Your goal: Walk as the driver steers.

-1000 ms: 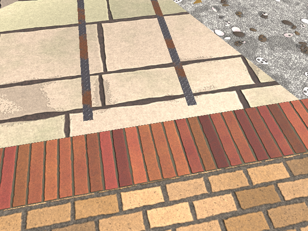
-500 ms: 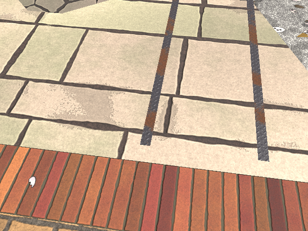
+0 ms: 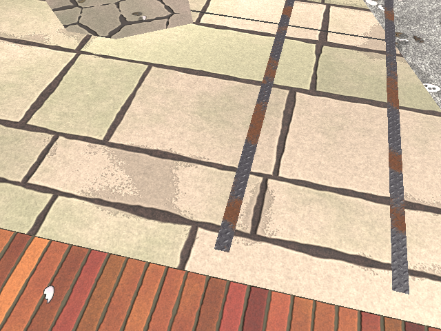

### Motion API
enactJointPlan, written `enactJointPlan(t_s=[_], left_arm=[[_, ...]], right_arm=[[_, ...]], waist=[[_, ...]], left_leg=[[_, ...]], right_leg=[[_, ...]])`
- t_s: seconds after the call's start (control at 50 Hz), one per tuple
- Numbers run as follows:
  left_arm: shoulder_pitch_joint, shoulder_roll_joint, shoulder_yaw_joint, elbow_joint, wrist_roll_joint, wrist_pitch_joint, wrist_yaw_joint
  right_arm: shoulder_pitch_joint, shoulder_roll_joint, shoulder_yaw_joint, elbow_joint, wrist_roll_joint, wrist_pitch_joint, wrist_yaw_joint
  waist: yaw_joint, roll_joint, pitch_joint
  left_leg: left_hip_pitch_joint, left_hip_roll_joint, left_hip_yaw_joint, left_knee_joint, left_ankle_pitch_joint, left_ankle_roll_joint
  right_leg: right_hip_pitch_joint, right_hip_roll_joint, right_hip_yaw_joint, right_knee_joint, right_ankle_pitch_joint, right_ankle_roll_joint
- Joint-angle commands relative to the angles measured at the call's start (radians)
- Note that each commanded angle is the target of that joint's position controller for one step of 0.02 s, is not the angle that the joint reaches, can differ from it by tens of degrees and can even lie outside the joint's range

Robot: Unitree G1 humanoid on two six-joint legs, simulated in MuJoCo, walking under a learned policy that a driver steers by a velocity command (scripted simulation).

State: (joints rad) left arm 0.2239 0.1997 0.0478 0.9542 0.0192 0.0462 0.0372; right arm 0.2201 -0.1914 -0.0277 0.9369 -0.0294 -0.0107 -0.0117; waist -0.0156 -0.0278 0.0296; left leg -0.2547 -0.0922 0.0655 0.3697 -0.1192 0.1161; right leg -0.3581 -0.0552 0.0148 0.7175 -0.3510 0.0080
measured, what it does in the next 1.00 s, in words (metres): steps on the spot: right foot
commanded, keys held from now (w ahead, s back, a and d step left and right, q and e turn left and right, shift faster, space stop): no key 0.76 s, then w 0.24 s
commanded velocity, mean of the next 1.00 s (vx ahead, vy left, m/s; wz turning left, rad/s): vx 0.06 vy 0.00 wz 0.02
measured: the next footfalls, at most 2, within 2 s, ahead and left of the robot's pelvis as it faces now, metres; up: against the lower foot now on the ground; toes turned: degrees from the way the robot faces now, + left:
right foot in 0.08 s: +0.04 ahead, -0.14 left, +0.00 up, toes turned -1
left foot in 1.08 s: +0.16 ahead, +0.08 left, +0.00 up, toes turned +3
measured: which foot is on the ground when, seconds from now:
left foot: down 0.00-0.88, up 0.90-1.00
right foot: up 0.00-0.06, down 0.08-1.00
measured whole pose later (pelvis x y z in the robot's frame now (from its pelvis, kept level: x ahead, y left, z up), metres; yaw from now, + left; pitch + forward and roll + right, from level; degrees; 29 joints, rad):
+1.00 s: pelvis +0.07 -0.03 +0.00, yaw +0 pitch +0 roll -1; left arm 0.43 0.17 0.04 1.15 0.02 -0.02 0.03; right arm 0.31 -0.16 -0.02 1.11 -0.03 -0.02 0.00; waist 0.03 -0.02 -0.02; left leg -0.32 -0.01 0.06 0.72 -0.41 0.07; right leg -0.07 0.03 0.00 0.39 -0.32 -0.05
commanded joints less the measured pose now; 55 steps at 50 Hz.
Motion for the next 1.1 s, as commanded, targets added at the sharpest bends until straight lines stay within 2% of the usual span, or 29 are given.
enactJointPlan(t_s=[0.02,0.04,0.06,0.08,0.1,0.12,0.14,0.18,0.28,0.5,0.76,0.78,0.82,0.86,0.9,0.92,0.96,0.98,1.02,1.06,1.08,1.1], left_arm=[[0.071,0.054,0.008,-0.004,-0.006,-0.012,0.010],[0.104,0.040,0.002,0.014,-0.004,-0.020,0.012],[0.123,0.052,0.000,0.025,0.002,-0.031,0.015],[0.142,0.092,0.003,0.032,0.017,-0.044,0.016],[0.068,0.117,0.004,0.033,0.000,-0.050,0.012],[0.037,0.061,-0.010,0.031,-0.003,-0.059,0.001],[0.040,0.049,-0.015,0.037,-0.006,-0.068,-0.003],[0.065,0.065,-0.012,0.060,-0.011,-0.070,0.003],[0.101,0.047,-0.019,0.098,-0.008,-0.065,0.006],[0.120,0.028,-0.034,0.152,-0.009,-0.063,0.009],[0.147,0.009,-0.047,0.188,-0.009,-0.061,0.012],[0.160,0.006,-0.048,0.193,-0.008,-0.061,0.011],[0.178,0.037,-0.033,0.193,-0.004,-0.054,0.009],[0.204,0.057,-0.021,0.181,-0.003,-0.046,0.005],[0.278,0.086,-0.005,0.195,-0.004,-0.049,0.005],[0.280,0.098,0.003,0.196,-0.001,-0.053,0.005],[0.270,0.104,0.012,0.185,0.009,-0.069,0.001],[0.258,0.108,0.015,0.180,0.009,-0.077,-0.002],[0.222,0.091,0.013,0.169,0.005,-0.090,-0.004],[0.191,0.087,0.011,0.166,-0.002,-0.093,-0.003],[0.204,0.068,0.005,0.169,0.001,-0.099,-0.005],[0.200,0.023,-0.011,0.152,0.002,-0.107,-0.010]], right_arm=[[0.001,-0.122,-0.020,-0.025,0.002,0.003,-0.010],[-0.006,-0.119,-0.017,-0.019,0.010,0.007,-0.013],[0.017,-0.107,-0.013,-0.008,0.014,0.007,-0.015],[0.041,-0.082,-0.008,-0.005,0.018,0.003,-0.013],[0.077,-0.055,-0.006,0.005,0.033,0.002,-0.008],[0.061,-0.071,-0.006,0.028,0.023,0.002,-0.008],[0.053,-0.087,-0.011,0.038,0.021,0.001,-0.009],[0.047,-0.105,-0.015,0.054,0.018,0.000,-0.008],[0.050,-0.070,-0.003,0.099,0.021,-0.003,-0.015],[0.085,-0.053,0.010,0.173,0.021,0.001,-0.026],[0.115,-0.029,0.020,0.218,0.021,0.003,-0.031],[0.122,-0.024,0.021,0.222,0.021,0.004,-0.031],[0.120,-0.043,0.011,0.215,0.019,0.010,-0.028],[0.095,-0.042,0.005,0.190,0.010,0.014,-0.020],[0.036,0.008,0.014,0.147,-0.002,0.001,-0.006],[0.008,0.004,0.013,0.125,-0.013,-0.009,0.001],[-0.017,-0.034,-0.001,0.093,-0.010,-0.029,0.012],[-0.012,-0.036,-0.005,0.081,-0.006,-0.038,0.018],[-0.005,-0.025,-0.008,0.069,0.008,-0.053,0.022],[0.135,0.006,-0.010,0.117,0.019,-0.060,0.013],[0.221,-0.015,-0.022,0.148,0.019,-0.063,0.003],[0.319,-0.086,-0.040,0.162,0.004,-0.070,-0.010]], waist=[[0.015,0.115,-0.036],[0.035,0.097,-0.028],[0.037,0.062,-0.022],[0.018,-0.001,-0.028],[-0.049,-0.114,0.017],[-0.033,-0.085,0.015],[-0.024,-0.065,0.008],[-0.015,-0.057,0.009],[0.002,0.011,0.021],[0.006,0.023,0.029],[0.006,0.019,0.045],[0.008,0.019,0.025],[0.014,0.003,0.046],[0.034,-0.031,0.127],[0.068,-0.118,0.178],[0.072,-0.125,0.197],[0.062,-0.077,0.173],[0.049,-0.077,0.166],[0.027,-0.071,0.160],[-0.038,-0.048,0.118],[-0.062,-0.008,0.075],[-0.094,0.130,0.022]], left_leg=[[0.000,0.281,-0.269,-0.147,-0.121,0.089],[-0.019,0.271,-0.265,-0.129,-0.124,0.063],[-0.051,0.257,-0.265,-0.116,-0.132,0.020],[-0.070,0.218,-0.236,-0.064,-0.120,-0.020],[-0.017,0.123,-0.147,-0.076,-0.098,-0.043],[0.099,0.125,-0.145,-0.068,-0.042,-0.052],[0.151,0.141,-0.158,-0.064,0.000,-0.049],[0.156,0.161,-0.171,-0.060,0.016,-0.039],[0.100,0.164,-0.170,-0.083,0.004,-0.049],[0.105,0.170,-0.166,-0.074,0.034,-0.057],[0.103,0.175,-0.163,-0.063,0.037,-0.061],[0.109,0.165,-0.158,-0.065,-0.035,-0.060],[0.061,0.121,-0.130,-0.014,-0.266,-0.042],[-0.081,0.086,-0.110,0.065,-0.464,-0.025],[-0.223,0.052,-0.024,0.246,-0.357,-0.038],[-0.264,0.086,-0.011,0.328,-0.288,-0.041],[-0.336,0.122,-0.039,0.416,-0.313,-0.042],[-0.331,0.138,-0.047,0.398,-0.312,-0.041],[-0.223,0.121,-0.018,0.292,-0.274,-0.046],[0.052,0.054,0.048,0.122,-0.125,-0.050],[0.205,0.052,0.020,0.075,-0.089,-0.051],[0.316,0.214,-0.188,-0.029,-0.108,-0.028]], right_leg=[[0.117,0.028,-0.027,-0.156,0.008,-0.014],[0.183,0.030,-0.034,-0.285,0.089,-0.023],[0.253,-0.006,0.012,-0.386,0.176,-0.033],[0.288,-0.102,0.119,-0.432,0.198,-0.055],[0.164,-0.139,0.176,-0.441,0.197,-0.086],[0.084,-0.130,0.163,-0.459,0.146,-0.077],[0.068,-0.097,0.128,-0.462,0.118,-0.055],[0.095,-0.059,0.092,-0.456,0.129,-0.039],[0.164,-0.055,0.082,-0.434,0.176,-0.054],[0.185,-0.047,0.074,-0.430,0.207,-0.061],[0.182,-0.039,0.073,-0.428,0.210,-0.064],[0.188,-0.030,0.070,-0.437,0.133,-0.066],[0.161,-0.006,0.075,-0.427,-0.124,-0.093],[0.124,-0.042,0.161,-0.464,-0.387,-0.144],[0.186,-0.175,0.346,-0.574,-0.497,-0.216],[0.195,-0.240,0.409,-0.607,-0.461,-0.249],[0.251,-0.261,0.414,-0.616,-0.345,-0.267],[0.257,-0.255,0.385,-0.599,-0.295,-0.261],[0.220,-0.194,0.275,-0.554,-0.125,-0.221],[0.107,-0.117,0.144,-0.415,0.144,-0.173],[0.044,-0.075,0.090,-0.302,0.226,-0.138],[-0.031,0.007,-0.009,-0.074,0.174,-0.088]])
Velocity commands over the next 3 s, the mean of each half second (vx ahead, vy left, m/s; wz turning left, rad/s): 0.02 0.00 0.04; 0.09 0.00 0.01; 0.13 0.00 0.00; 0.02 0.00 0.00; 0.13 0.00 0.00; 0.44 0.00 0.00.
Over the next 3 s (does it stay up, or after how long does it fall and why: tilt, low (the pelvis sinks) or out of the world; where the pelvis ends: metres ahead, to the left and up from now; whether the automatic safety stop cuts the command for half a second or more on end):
stays up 0.50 -0.07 0.00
